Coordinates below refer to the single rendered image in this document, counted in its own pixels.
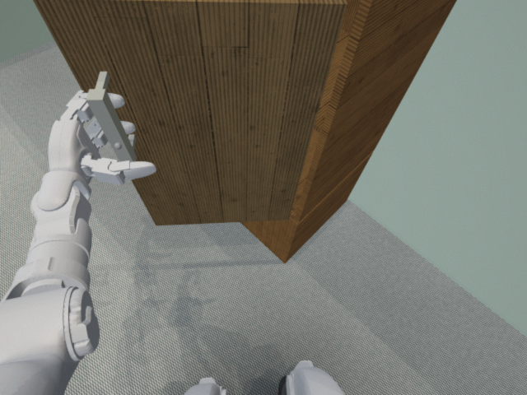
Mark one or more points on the left robot upper arm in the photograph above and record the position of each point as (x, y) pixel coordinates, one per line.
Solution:
(42, 339)

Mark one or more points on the handle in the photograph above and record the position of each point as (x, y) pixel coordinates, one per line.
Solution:
(103, 109)

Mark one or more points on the robot left hand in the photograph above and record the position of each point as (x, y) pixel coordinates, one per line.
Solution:
(69, 143)

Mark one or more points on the robot left forearm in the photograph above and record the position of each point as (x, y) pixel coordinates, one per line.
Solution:
(61, 246)

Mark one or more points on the robot right thigh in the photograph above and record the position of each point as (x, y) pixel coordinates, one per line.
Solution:
(311, 381)

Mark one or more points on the cupboard door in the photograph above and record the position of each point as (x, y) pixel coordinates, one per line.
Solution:
(224, 94)

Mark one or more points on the left robot shin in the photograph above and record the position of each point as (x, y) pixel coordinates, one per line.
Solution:
(207, 380)

